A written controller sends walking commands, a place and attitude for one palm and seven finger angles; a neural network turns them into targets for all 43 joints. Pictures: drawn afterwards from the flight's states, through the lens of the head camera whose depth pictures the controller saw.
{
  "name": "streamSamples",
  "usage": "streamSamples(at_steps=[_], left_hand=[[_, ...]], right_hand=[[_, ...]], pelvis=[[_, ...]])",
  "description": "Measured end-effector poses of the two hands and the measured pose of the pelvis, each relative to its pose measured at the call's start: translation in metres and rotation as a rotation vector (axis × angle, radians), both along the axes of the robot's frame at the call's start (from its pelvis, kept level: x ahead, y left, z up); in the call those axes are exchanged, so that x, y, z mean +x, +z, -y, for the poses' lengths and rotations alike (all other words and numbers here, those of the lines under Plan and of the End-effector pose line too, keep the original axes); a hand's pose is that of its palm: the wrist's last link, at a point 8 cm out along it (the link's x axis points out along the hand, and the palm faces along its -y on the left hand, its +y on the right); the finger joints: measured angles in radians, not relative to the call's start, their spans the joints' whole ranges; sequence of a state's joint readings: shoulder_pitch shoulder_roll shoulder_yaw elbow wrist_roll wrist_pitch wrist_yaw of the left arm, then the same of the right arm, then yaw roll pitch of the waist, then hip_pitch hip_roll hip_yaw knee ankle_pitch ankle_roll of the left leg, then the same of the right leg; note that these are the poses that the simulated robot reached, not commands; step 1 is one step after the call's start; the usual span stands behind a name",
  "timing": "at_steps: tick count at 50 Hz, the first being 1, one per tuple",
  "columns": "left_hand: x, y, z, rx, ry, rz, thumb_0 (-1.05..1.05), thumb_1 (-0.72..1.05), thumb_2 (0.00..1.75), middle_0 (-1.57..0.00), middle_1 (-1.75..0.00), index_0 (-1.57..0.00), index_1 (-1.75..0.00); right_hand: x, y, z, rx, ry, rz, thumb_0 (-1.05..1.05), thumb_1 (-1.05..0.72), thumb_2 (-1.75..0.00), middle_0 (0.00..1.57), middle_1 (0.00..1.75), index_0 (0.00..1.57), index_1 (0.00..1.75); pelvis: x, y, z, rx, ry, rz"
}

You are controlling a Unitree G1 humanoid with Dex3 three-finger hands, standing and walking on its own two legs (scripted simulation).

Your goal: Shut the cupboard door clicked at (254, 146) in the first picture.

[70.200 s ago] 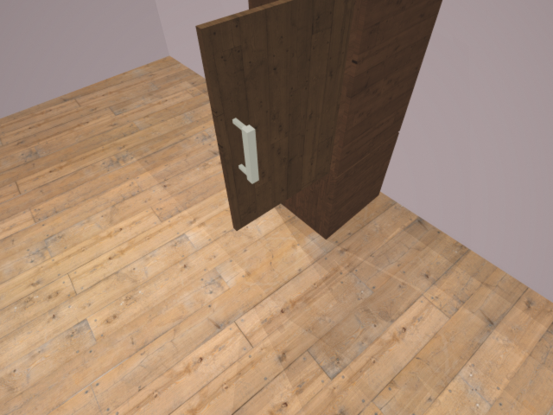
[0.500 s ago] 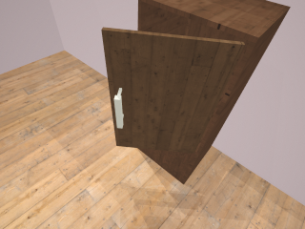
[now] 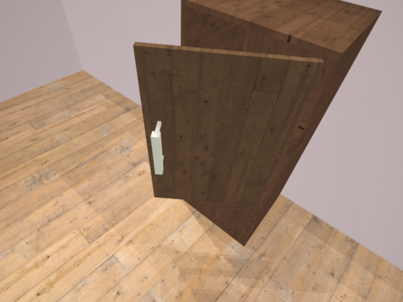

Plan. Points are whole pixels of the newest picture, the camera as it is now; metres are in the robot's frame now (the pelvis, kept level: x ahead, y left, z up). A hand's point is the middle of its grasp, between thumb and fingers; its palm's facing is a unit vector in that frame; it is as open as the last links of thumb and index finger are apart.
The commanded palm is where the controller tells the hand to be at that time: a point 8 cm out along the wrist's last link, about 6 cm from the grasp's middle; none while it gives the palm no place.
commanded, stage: shuffle to correct the standing spot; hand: left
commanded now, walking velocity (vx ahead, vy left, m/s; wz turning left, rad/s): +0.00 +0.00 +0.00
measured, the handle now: (159, 148) +0.51 +0.15 -0.04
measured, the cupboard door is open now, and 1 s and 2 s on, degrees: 36 36 36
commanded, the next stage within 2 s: come to a stop and stand still in 0.40 s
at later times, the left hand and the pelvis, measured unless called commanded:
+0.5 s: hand out of the picture -0.07 +0.11 -0.18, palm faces +0.05 -0.99 -0.12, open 7.4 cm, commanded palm none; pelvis +0.02 -0.04 +0.00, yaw -1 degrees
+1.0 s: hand out of the picture +0.05 +0.16 -0.18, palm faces -0.01 -0.97 -0.25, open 7.4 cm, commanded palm none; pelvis +0.04 -0.03 -0.01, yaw -2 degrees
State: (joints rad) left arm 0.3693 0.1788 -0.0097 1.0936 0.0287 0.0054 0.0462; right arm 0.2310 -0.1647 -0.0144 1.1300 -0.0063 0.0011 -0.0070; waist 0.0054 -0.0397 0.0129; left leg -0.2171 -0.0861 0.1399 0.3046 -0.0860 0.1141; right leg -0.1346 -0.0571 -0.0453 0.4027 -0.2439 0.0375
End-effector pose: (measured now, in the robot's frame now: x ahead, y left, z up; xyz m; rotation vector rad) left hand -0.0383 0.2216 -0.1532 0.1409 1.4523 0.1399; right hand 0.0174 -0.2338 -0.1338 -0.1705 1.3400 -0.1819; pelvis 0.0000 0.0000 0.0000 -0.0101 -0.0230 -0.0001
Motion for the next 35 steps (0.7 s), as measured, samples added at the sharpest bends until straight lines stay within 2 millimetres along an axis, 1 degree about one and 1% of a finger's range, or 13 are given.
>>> streamSamples(at_steps=[6,14,20,25,28,30,32,35], left_hand=[[-0.002,0.001,0.006,-0.006,0.006,-0.012,0.00,0.91,0.90,-0.20,-0.30,-0.20,-0.30],[-0.018,0.002,0.024,-0.028,0.025,-0.073,0.00,0.91,0.90,-0.20,-0.30,-0.19,-0.30],[-0.030,0.004,0.043,-0.044,0.050,-0.112,0.00,0.91,0.90,-0.20,-0.30,-0.19,-0.30],[-0.032,0.002,0.061,-0.060,0.063,-0.135,0.00,0.91,0.90,-0.20,-0.30,-0.19,-0.30],[-0.025,-0.005,0.069,-0.079,0.069,-0.142,0.00,0.91,0.90,-0.20,-0.30,-0.19,-0.30],[-0.016,-0.010,0.074,-0.094,0.067,-0.143,0.00,0.91,0.90,-0.20,-0.30,-0.19,-0.30],[-0.002,-0.013,0.077,-0.106,0.060,-0.135,0.00,0.91,0.90,-0.20,-0.30,-0.19,-0.30],[0.024,-0.014,0.080,-0.111,0.051,-0.098,0.00,0.91,0.90,-0.20,-0.30,-0.19,-0.30]], right_hand=[[-0.010,-0.003,-0.004,0.012,-0.016,-0.026,0.01,-0.91,-0.90,0.20,0.30,0.20,0.30],[-0.025,-0.008,-0.006,0.038,-0.055,-0.066,0.01,-0.91,-0.90,0.20,0.30,0.20,0.30],[-0.030,-0.011,0.004,0.044,-0.074,-0.092,0.01,-0.91,-0.90,0.20,0.30,0.20,0.30],[-0.024,-0.011,0.015,0.037,-0.084,-0.089,0.01,-0.91,-0.90,0.20,0.30,0.20,0.30],[-0.015,-0.012,0.018,0.027,-0.083,-0.083,0.01,-0.91,-0.90,0.19,0.30,0.20,0.30],[-0.007,-0.012,0.017,0.021,-0.081,-0.081,0.01,-0.91,-0.90,0.19,0.30,0.19,0.30],[0.002,-0.011,0.013,0.021,-0.078,-0.077,0.01,-0.91,-0.90,0.19,0.30,0.19,0.30],[0.011,-0.010,0.008,0.016,-0.063,-0.093,0.02,-0.93,-0.90,0.19,0.30,0.19,0.30]], pelvis=[[0.001,0.000,0.001,0.004,-0.002,-0.002],[0.007,0.000,0.010,0.009,-0.012,-0.006],[0.013,-0.001,0.023,0.008,-0.019,-0.011],[0.024,-0.004,0.035,-0.002,-0.026,-0.017],[0.035,-0.009,0.039,-0.019,-0.023,-0.017],[0.043,-0.011,0.039,-0.021,-0.022,-0.014],[0.051,-0.011,0.039,-0.014,-0.025,-0.014],[0.060,-0.009,0.037,-0.007,-0.022,-0.019]])
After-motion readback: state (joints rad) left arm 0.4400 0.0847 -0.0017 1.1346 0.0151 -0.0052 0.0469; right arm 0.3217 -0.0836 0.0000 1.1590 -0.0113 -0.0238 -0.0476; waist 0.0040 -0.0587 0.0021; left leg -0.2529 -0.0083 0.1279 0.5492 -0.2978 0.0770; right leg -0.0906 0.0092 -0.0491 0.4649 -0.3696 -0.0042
